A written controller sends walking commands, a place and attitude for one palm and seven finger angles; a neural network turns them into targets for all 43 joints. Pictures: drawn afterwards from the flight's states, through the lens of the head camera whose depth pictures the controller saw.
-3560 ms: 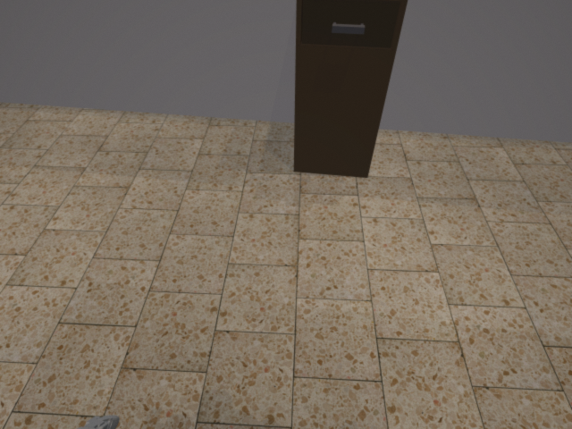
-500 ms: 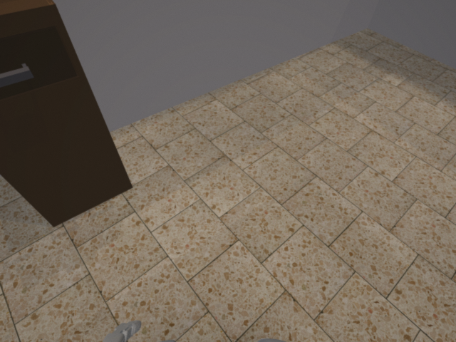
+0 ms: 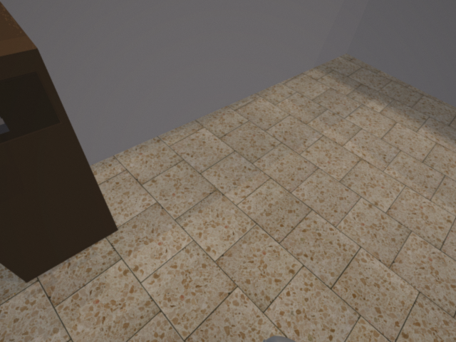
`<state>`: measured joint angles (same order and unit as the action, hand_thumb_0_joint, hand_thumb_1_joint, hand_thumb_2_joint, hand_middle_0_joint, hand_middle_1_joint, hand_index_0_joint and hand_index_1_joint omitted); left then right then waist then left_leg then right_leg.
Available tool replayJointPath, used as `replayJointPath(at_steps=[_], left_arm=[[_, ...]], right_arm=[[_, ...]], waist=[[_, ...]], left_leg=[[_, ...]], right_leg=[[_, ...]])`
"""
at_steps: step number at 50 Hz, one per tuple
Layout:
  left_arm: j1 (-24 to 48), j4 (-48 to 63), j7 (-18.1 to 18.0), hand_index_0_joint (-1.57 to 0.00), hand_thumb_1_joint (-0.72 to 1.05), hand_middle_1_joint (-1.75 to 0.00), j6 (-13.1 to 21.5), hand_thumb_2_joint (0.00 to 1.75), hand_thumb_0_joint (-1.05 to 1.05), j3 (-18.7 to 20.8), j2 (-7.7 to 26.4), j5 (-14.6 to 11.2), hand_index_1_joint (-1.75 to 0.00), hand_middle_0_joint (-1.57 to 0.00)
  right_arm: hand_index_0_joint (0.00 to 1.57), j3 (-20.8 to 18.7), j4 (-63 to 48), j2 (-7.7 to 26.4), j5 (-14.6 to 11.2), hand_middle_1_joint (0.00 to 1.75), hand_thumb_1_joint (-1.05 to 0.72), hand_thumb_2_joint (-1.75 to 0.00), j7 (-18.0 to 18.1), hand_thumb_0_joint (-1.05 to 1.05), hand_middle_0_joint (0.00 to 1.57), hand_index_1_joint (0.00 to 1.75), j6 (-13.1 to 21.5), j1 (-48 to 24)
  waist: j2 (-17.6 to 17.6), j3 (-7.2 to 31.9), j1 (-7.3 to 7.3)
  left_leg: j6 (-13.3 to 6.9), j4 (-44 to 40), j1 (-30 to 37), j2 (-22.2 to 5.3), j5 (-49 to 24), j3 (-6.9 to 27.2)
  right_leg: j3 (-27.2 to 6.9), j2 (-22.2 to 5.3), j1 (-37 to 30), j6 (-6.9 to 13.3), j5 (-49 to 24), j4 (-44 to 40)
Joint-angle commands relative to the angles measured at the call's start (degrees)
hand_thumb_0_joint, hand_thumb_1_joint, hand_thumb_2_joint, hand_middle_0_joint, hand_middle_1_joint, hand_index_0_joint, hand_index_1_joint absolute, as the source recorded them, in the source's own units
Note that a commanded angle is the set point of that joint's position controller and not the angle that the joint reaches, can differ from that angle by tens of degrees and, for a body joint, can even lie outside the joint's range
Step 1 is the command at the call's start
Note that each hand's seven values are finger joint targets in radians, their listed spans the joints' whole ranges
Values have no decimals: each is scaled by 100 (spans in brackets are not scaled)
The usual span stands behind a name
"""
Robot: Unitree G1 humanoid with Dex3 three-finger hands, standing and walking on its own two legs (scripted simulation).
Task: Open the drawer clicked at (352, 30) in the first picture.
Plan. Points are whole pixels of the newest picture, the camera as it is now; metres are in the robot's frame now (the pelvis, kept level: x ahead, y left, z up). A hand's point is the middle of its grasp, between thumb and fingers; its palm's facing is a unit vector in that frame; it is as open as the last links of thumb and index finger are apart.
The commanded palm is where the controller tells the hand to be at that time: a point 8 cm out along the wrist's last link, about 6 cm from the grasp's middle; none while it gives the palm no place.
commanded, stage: turn to face it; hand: left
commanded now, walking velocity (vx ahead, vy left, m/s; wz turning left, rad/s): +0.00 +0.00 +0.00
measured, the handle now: out of the picture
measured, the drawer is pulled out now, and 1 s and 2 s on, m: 0.00 0.00 0.00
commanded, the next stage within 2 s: take the last steps up to it in 1.34 s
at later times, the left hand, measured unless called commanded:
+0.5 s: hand (149, 339) +0.15 +0.16 -0.17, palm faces +0.15 -0.97 -0.19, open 7.3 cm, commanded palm none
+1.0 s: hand out of the picture +0.04 +0.21 -0.16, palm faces +0.44 -0.84 -0.31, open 7.3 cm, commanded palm none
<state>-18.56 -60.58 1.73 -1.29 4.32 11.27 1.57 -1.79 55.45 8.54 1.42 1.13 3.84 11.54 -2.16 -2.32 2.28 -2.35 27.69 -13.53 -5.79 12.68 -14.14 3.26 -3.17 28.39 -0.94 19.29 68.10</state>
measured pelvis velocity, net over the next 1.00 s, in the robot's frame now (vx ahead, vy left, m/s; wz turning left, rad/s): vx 0.05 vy -0.03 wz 0.45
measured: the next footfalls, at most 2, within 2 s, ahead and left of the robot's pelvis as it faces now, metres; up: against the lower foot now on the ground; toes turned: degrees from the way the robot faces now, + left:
right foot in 0.24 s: +0.13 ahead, -0.15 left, +0.00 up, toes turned -7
left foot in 0.58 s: +0.10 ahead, +0.11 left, +0.00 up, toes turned +20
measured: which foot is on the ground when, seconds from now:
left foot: down 0.00-0.26, up 0.28-0.56, down 0.58-1.00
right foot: up 0.00-0.22, down 0.24-0.58, up 0.60-0.98, down 1.00-1.00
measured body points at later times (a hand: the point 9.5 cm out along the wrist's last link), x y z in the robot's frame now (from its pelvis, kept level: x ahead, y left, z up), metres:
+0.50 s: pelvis +0.06 -0.02 -0.01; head +0.08 -0.02 +0.44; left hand +0.14 +0.21 -0.15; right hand +0.08 -0.24 -0.17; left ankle +0.04 +0.09 -0.70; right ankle +0.09 -0.14 -0.74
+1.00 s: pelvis +0.05 -0.03 -0.01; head +0.09 -0.04 +0.44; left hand +0.02 +0.25 -0.14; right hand +0.24 -0.24 -0.16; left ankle +0.06 +0.10 -0.74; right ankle +0.09 -0.15 -0.74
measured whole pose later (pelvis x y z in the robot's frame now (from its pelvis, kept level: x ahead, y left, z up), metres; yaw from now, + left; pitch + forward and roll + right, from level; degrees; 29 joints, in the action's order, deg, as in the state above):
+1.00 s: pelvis +0.05 -0.03 -0.01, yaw +26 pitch +1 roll +0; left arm -10.8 -50.9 -0.8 -2.4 3.6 13.6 0.4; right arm -4.6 51.7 14.9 1.5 -1.1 -3.3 10.4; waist 2.0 -2.8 -1.2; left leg -0.3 30.8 -22.1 2.9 9.8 4.2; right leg 1.6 -1.7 16.4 -3.6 20.5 34.2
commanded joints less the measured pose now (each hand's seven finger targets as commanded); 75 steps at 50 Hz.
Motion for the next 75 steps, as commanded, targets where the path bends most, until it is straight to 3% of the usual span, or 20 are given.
replayJointPath(at_steps=[1, 10, 14, 18, 27, 29, 31, 34, 42, 48, 49, 50, 51, 55, 61, 67, 70, 71, 72, 75], left_arm=[[69, 519, -33, -20, 90, -30, -6, 90, 0, 113, 40, 3, -30, -20], [305, 281, -274, -20, 90, -30, 207, 90, 0, -159, 2, -42, -30, -20], [-164, 191, -388, -20, 90, -30, 311, 90, 0, 59, 1044, -40, -30, -20], [713, 544, -467, -20, 90, -30, 211, 90, 0, 30, 714, -2, -30, -20], [973, 940, -396, -20, 90, -30, 33, 90, 0, 176, 865, -36, -30, -20], [1128, 1385, -314, -20, 90, -30, -58, 90, 0, 108, 300, -95, -30, -20], [1600, 1468, -302, -20, 90, -30, -71, 90, 0, 128, 341, -29, -30, -20], [1098, 1183, -227, -20, 90, -30, -47, 90, 0, 168, 531, -30, -30, -20], [1055, 1314, -267, -20, 90, -30, -57, 90, 0, 107, 611, -83, -30, -20], [223, 1258, -320, -20, 90, -30, 37, 90, 0, 91, 721, -132, -30, -20], [-39, 1221, -345, -20, 90, -30, 78, 90, 0, 143, 943, -91, -30, -20], [-39, 1298, -392, -20, 90, -30, 129, 90, 0, 236, 1510, 21, -30, -20], [322, 1449, -390, -20, 90, -30, 89, 90, 0, 180, 1653, -11, -30, -20], [923, 1510, -378, -20, 90, -30, 214, 90, 0, 18, 943, -35, -30, -20], [18, 1136, -378, -20, 90, -30, 200, 90, 0, 38, 1116, 6, -30, -20], [-57, 860, -378, -20, 90, -30, 160, 90, 0, 128, 1287, 44, -30, -20], [126, 833, -357, -20, 90, -30, 101, 90, 0, 119, 1102, -79, -30, -20], [-6, 971, -314, -20, 90, -30, 73, 90, 0, 57, 738, -104, -30, -20], [255, 1076, -336, -20, 90, -30, 34, 90, 0, -92, 594, -58, -30, -20], [543, 768, -270, -20, 90, -30, -22, 90, 0, -30, 633, -41, -30, -20]], right_arm=[[20, -215, -26, 754, -15, 30, -90, -90, 77, 0, 20, 30, 36, 642], [20, -170, 526, 701, -28, 30, -90, -90, 25, 0, 20, 30, -162, 885], [20, -109, 289, 172, -90, 30, -90, -90, -37, 0, 20, 30, -418, 855], [20, -233, 320, 309, -86, 30, -90, -90, -96, 0, 20, 30, -567, 801], [20, -346, -148, 538, -25, 30, -90, -90, -220, 0, 20, 30, -552, 905], [20, -573, -287, 1570, 52, 30, -90, -90, -178, 0, 20, 30, -469, 1295], [20, -581, -244, 1662, 47, 30, -90, -90, -64, 0, 20, 30, -424, 1088], [20, -432, -590, 1326, 26, 30, -90, -90, -30, 0, 20, 30, -363, 136], [20, -512, -644, 1598, 9, 30, -90, -90, -84, 0, 20, 30, -472, 202], [20, -547, -854, 1630, -23, 30, -90, -90, -150, 0, 20, 30, -573, -292], [20, -534, -922, 1443, -65, 30, -90, -90, -175, 0, 20, 30, -592, -375], [20, -464, -1061, 995, -104, 30, -90, -90, -204, 0, 20, 30, -610, -279], [20, -489, -1128, 1166, -19, 30, -90, -90, -204, 0, 20, 30, -613, -403], [20, -455, -722, 1072, 5, 30, -90, -90, -287, 0, 20, 30, -708, -111], [20, -322, -727, 900, -45, 30, -90, -90, -267, 0, 20, 30, -731, -744], [20, -202, -617, 778, -114, 30, -90, -90, -210, 0, 20, 30, -608, -712], [20, -257, -384, 1159, -65, 30, -90, -90, -176, 0, 20, 30, -468, -67], [20, -379, -391, 1701, -13, 30, -90, -90, -157, 0, 20, 30, -436, 52], [20, -390, -359, 1866, -57, 30, -90, -90, -117, 0, 20, 30, -499, 206], [20, -247, -235, 1337, 3, 30, -90, -90, 9, 0, 20, 30, -433, -95]], waist=[[862, 143, -205], [1070, 380, -156], [-1482, 798, 85], [-717, 325, -222], [-264, 299, -463], [2446, 145, -741], [1694, 366, -723], [1043, 424, -347], [1017, 580, -517], [1091, 741, -152], [557, 726, -8], [-1170, 535, -16], [-1228, 316, -49], [-669, 14, -449], [-831, 175, 9], [-1076, 509, 46], [-279, 810, -319], [1408, 910, -343], [1775, 760, -455], [1382, 233, -353]], left_leg=[[-358, -1257, 407, -1518, -2031, 575], [-226, -383, 369, -954, -2229, 904], [487, 1888, -1212, 84, 2271, 692], [520, 3407, -1509, 3, 1615, 1080], [495, 423, -2, 150, 95, 575], [-535, -1107, 337, -1779, -1377, 3635], [-797, -1200, 142, -1676, -660, 3820], [-539, -1054, 12, -987, -579, 2817], [-781, -930, 504, -852, -876, 3169], [-457, -388, -379, -359, -998, 3277], [-130, 141, -1064, 20, -245, 2974], [394, 1555, -2331, 892, 1211, 1947], [426, 2848, -2195, 875, 1882, 1762], [563, 4190, -2086, 512, 831, 1648], [671, 2982, -1667, 456, 1175, 1226], [507, 1086, -709, 530, 1248, 912], [290, -755, 1042, 111, -798, 1156], [-292, -632, 1908, -1224, -2773, 2712], [-814, -681, 1591, -1806, -3886, 2910], [-741, -1088, 828, -1127, -1667, 2543]], right_leg=[[-47, -332, 467, -177, -353, -237], [479, -60, -1590, -180, -1189, -4111], [-1135, -2307, -2727, 865, -3875, -4813], [-140, -1920, -2022, 846, -2958, -4827], [770, -1675, -1018, 240, -868, -3612], [912, -422, 688, -449, 1864, -1212], [-160, -382, 964, -302, 1276, 139], [-257, -399, 586, -366, 265, 7], [-247, -64, 55, -388, 589, -1609], [-109, 184, -1695, -229, -162, -3894], [-468, -233, -2374, -82, -307, -4822], [-2271, -1845, -2800, 522, 220, -5575], [-2442, -2525, -1811, 950, -59, -5668], [-680, -1409, -1699, 661, -2074, -4929], [-340, -1548, -2354, 813, -3164, -4711], [-218, -1648, -2616, 803, -3816, -4257], [389, -1240, -1677, 158, -2628, -3149], [648, -600, -236, -224, -137, -2203], [317, -455, 37, -294, 1689, -1485], [-145, -344, 134, -245, 905, -619]])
